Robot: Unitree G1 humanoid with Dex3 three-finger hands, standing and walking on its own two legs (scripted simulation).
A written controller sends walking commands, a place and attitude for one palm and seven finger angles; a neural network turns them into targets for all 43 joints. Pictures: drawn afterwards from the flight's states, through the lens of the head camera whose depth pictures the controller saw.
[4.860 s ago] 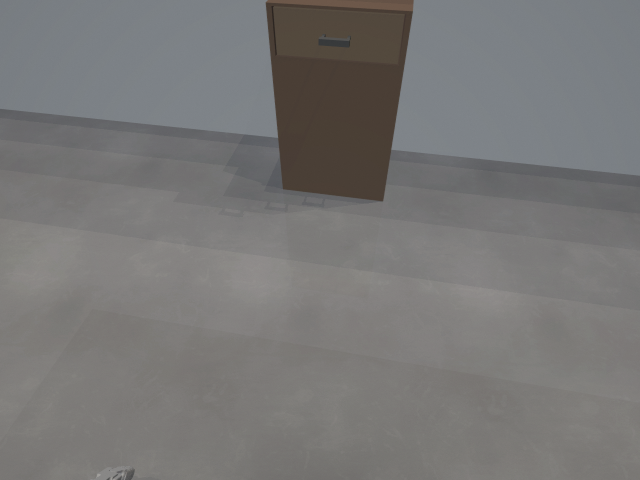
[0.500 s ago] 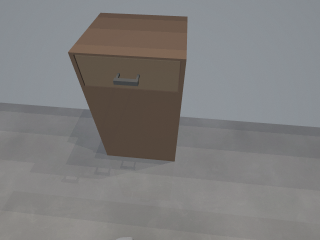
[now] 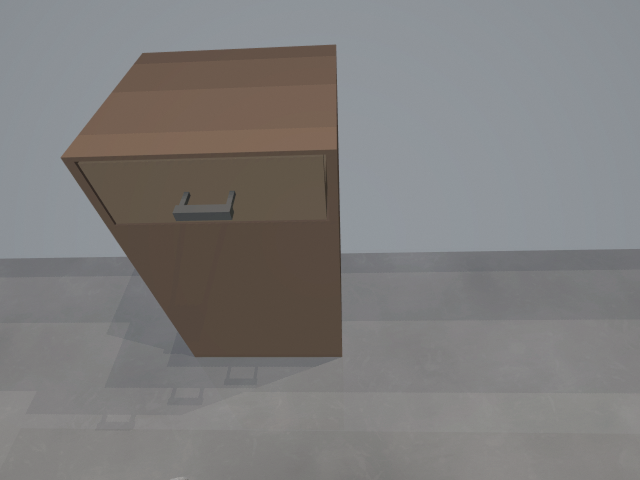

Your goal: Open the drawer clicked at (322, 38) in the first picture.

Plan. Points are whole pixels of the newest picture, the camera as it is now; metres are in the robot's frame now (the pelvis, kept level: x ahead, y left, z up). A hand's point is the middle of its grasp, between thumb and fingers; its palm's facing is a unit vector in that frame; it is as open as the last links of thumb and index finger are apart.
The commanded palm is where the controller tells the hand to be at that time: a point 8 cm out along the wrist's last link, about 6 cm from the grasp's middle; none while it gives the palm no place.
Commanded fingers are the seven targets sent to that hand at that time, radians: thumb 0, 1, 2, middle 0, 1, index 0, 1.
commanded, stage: come to a stop and stand still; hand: left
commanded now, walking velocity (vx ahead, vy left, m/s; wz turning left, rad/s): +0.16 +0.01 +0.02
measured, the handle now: (206, 204) +0.58 +0.25 -0.02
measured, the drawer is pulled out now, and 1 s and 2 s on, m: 0.00 0.00 0.00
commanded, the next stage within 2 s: look again from close up in 1.16 s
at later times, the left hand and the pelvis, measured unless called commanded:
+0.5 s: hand out of the picture +0.09 +0.19 -0.16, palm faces +0.02 -0.98 -0.21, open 7.3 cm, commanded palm none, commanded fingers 0.00 0.90 0.90 -0.20 -0.30 -0.20 -0.30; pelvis +0.06 +0.01 +0.01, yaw -3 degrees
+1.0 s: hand out of the picture +0.07 +0.13 -0.15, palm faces +0.02 -0.97 -0.23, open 7.2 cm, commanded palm none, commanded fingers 0.00 0.90 0.90 -0.20 -0.30 -0.20 -0.30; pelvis +0.03 -0.05 +0.02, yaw -2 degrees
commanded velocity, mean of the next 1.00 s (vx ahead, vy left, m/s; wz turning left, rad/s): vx -0.08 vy -0.01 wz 0.00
